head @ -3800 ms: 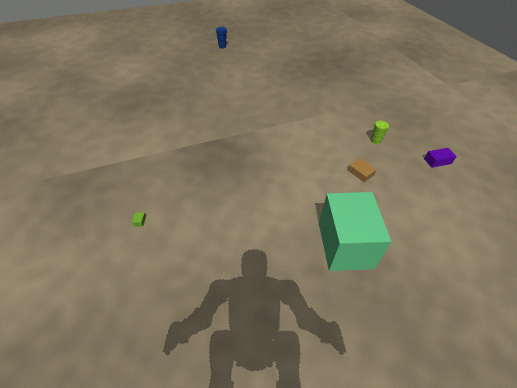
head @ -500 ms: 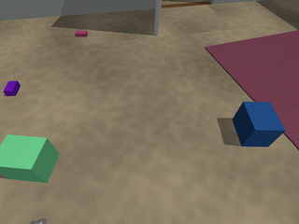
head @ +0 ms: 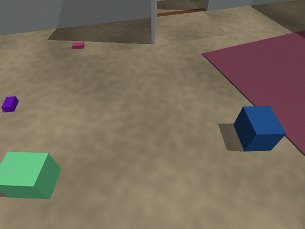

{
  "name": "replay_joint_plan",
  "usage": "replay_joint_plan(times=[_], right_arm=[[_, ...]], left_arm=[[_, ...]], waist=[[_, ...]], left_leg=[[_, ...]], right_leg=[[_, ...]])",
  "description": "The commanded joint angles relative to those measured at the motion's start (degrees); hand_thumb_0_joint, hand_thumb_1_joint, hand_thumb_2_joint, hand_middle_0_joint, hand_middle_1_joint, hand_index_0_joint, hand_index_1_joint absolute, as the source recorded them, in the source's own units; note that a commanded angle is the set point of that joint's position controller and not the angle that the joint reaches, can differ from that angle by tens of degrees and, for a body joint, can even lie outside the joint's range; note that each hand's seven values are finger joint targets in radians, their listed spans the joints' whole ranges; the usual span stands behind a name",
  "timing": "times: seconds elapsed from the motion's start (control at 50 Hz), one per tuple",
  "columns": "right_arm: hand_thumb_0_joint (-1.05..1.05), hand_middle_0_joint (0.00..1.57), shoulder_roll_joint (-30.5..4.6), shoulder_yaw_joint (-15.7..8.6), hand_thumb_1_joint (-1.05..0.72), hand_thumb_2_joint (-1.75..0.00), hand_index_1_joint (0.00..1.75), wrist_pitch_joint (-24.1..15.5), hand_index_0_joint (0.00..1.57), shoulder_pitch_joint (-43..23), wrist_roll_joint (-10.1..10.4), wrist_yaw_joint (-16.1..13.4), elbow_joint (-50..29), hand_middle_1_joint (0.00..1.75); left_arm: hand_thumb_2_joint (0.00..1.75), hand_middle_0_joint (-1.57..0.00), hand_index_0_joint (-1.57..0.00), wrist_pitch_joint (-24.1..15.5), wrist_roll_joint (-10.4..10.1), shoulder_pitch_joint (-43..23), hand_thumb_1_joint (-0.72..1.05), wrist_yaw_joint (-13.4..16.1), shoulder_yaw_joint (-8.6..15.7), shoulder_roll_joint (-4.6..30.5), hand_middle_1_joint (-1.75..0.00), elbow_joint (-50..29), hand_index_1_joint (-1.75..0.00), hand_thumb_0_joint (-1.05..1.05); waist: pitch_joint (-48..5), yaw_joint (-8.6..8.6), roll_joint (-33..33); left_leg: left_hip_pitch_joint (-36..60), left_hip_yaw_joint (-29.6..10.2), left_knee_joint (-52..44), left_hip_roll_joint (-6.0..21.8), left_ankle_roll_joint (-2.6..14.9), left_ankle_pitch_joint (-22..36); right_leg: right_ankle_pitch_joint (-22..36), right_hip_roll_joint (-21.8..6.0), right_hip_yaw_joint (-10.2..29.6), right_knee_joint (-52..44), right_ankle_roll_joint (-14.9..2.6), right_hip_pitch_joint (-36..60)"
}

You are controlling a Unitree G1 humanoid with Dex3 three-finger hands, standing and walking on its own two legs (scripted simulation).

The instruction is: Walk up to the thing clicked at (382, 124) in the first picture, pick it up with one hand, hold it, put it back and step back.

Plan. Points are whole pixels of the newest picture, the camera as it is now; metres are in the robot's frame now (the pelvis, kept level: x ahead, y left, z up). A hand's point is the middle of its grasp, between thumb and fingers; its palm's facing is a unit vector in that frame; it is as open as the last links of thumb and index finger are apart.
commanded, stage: walk up
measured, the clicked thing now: out of the picture +0.93 +1.46 -0.71
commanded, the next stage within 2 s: stand in 0.42 s
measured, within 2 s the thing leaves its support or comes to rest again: neither
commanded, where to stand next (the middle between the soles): +0.06 -0.01 m, yaw +3 degrees
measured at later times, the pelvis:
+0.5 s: pelvis +0.01 +0.00 +0.01, yaw -1 degrees
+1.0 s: pelvis +0.00 +0.00 +0.01, yaw +1 degrees
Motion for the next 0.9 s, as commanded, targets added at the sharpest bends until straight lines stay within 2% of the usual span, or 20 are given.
replay_joint_plan(times=[0.0, 0.1, 0.18, 0.24, 0.3, 0.38, 0.4, 0.48, 0.52, 0.64, 0.74, 0.8, 0.88], right_arm=[[0.0, 0.2, -12.32, -3.04, -0.9, -0.9, 0.3, -1.65, 0.2, -3.34, 0.57, -1.32, -3.02, 0.3], [0.0, 0.2, -12.08, -3.26, -0.9, -0.9, 0.3, -1.15, 0.2, -4.97, 0.45, -1.37, -1.7, 0.3], [0.0, 0.2, -11.59, -3.45, -0.9, -0.9, 0.3, -0.85, 0.2, -5.91, 0.55, -1.37, -0.87, 0.3], [0.0, 0.2, -11.39, -3.51, -0.9, -0.9, 0.3, -0.7, 0.2, -6.94, 0.47, -1.25, -0.43, 0.3], [0.0, 0.2, -11.48, -3.57, -0.9, -0.9, 0.3, -0.78, 0.2, -7.29, 0.27, -1.2, -0.11, 0.3], [0.0, 0.2, -11.35, -3.65, -0.9, -0.9, 0.3, -0.89, 0.2, -7.33, 0.33, -1.22, 0.06, 0.3], [0.0, 0.2, -11.15, -3.25, -0.9, -0.9, 0.3, -0.92, 0.2, -8.24, 0.08, -1.44, -0.2, 0.3], [0.0, 0.2, -11.34, -3.43, -0.9, -0.9, 0.3, -0.9, 0.2, -8.37, 0.04, -1.53, 0.05, 0.3], [0.0, 0.2, -11.46, -3.34, -0.9, -0.9, 0.3, -1.04, 0.2, -7.99, 0.09, -1.44, 0.29, 0.3], [0.0, 0.2, -10.79, -3.16, -0.9, -0.9, 0.3, -0.82, 0.2, -7.31, -0.01, -1.37, 0.81, 0.3], [0.0, 0.2, -11.18, -3.31, -0.9, -0.9, 0.3, -0.81, 0.2, -6.63, 0.05, -1.38, 0.85, 0.3], [0.0, 0.2, -10.89, -3.1, -0.9, -0.9, 0.3, -0.84, 0.2, -6.33, -0.03, -1.39, 1.04, 0.3], [0.0, 0.2, -11.01, -3.06, -0.9, -0.9, 0.3, -0.81, 0.2, -6.1, -0.05, -1.49, 1.02, 0.3]], left_arm=[[0.9, -0.2, -0.2, -1.46, -0.56, -3.48, 0.9, 1.3, 2.4, 12.26, -0.3, -2.71, -0.3, 0.0], [0.9, -0.2, -0.2, -1.01, -0.66, -4.92, 0.9, 1.41, 1.99, 11.82, -0.3, -1.39, -0.3, 0.0], [0.9, -0.2, -0.2, -0.98, -0.43, -5.58, 0.9, 1.54, 2.0, 11.92, -0.3, -0.44, -0.3, 0.0], [0.9, -0.2, -0.2, -0.74, -0.33, -6.75, 0.9, 1.5, 1.93, 11.64, -0.3, 0.05, -0.3, 0.0], [0.9, -0.2, -0.2, -0.63, -0.12, -6.81, 0.9, 1.41, 1.94, 11.47, -0.3, 0.27, -0.3, 0.0], [0.9, -0.2, -0.2, -0.57, -0.11, -6.83, 0.9, 1.32, 2.08, 11.26, -0.3, 0.59, -0.3, 0.0], [0.9, -0.2, -0.2, -0.58, -0.08, -6.91, 0.9, 1.17, 1.87, 11.46, -0.3, 0.59, -0.3, 0.0], [0.9, -0.2, -0.2, -0.41, -0.03, -6.69, 0.9, 1.03, 1.89, 11.5, -0.3, 0.67, -0.3, 0.0], [0.9, -0.2, -0.2, -0.48, -0.11, -6.25, 0.9, 0.96, 1.9, 11.35, -0.3, 0.56, -0.3, 0.0], [0.9, -0.2, -0.2, -0.42, -0.03, -6.78, 0.9, 1.06, 1.89, 11.83, -0.3, 0.39, -0.3, 0.0], [0.9, -0.2, -0.2, -0.58, 0.01, -5.88, 0.9, 1.14, 1.9, 11.71, -0.3, 0.27, -0.3, 0.0], [0.9, -0.2, -0.2, -0.46, -0.1, -5.79, 0.9, 1.09, 1.85, 11.85, -0.3, 0.27, -0.3, 0.0], [0.9, -0.2, -0.2, -0.31, -0.03, -5.22, 0.9, 1.02, 1.82, 11.67, -0.3, 0.15, -0.3, 0.0]], waist=[[-7.57, -0.16, -1.26], [-6.34, -0.37, -0.49], [-6.3, -0.55, -1.45], [-4.39, -0.63, -0.73], [-4.62, -0.59, -0.42], [-5.19, -0.46, -0.47], [-4.93, -0.44, -0.97], [-5.04, -0.47, -1.76], [-6.57, -0.42, -0.96], [-6.17, -0.73, -1.93], [-7.66, -0.89, -1.7], [-5.85, -0.86, -1.0], [-5.69, -0.66, -0.55]], left_leg=[[4.59, -5.46, -6.31, 5.5, 3.89, 9.74], [5.87, -5.11, -8.49, 5.78, 3.63, 8.67], [7.61, -3.89, -8.5, 5.58, 3.27, 9.22], [6.79, -4.17, -10.63, 5.68, 2.89, 5.97], [7.1, -4.05, -11.96, 6.05, 3.06, 5.22], [7.49, -3.4, -12.38, 6.04, 2.81, 5.84], [7.23, -5.56, -12.81, 6.16, 2.34, 10.18], [8.63, -5.29, -13.2, 5.7, 1.96, 7.94], [9.28, -5.35, -13.19, 5.88, 2.04, 9.39], [8.94, -5.61, -13.86, 5.52, 1.71, 6.62], [10.08, -5.57, -13.01, 5.84, 2.02, 10.26], [8.84, -5.74, -13.68, 5.52, 1.69, 8.48], [8.76, -5.75, -13.83, 5.8, 1.8, 8.44]], right_leg=[[16.68, -4.98, 5.04, -5.14, -3.63, 3.55], [15.69, -5.12, 4.84, -6.93, -3.2, 2.92], [17.25, -5.53, 4.9, -8.66, -3.1, 3.08], [14.39, -5.18, 4.82, -9.81, -2.79, 2.31], [14.1, -4.99, 4.61, -10.08, -2.63, 2.88], [15.13, -4.96, 4.22, -10.25, -2.51, 4.05], [18.03, -5.96, 4.34, -10.96, -2.13, 4.8], [14.83, -5.81, 4.11, -12.63, -1.86, 3.86], [16.68, -6.27, 4.0, -12.88, -1.89, 5.41], [12.87, -6.37, 3.79, -14.0, -1.81, 4.66], [16.95, -6.88, 3.36, -13.48, -1.8, 5.98], [14.4, -6.56, 3.24, -14.09, -1.83, 4.7], [14.3, -6.74, 3.27, -13.97, -2.02, 4.97]])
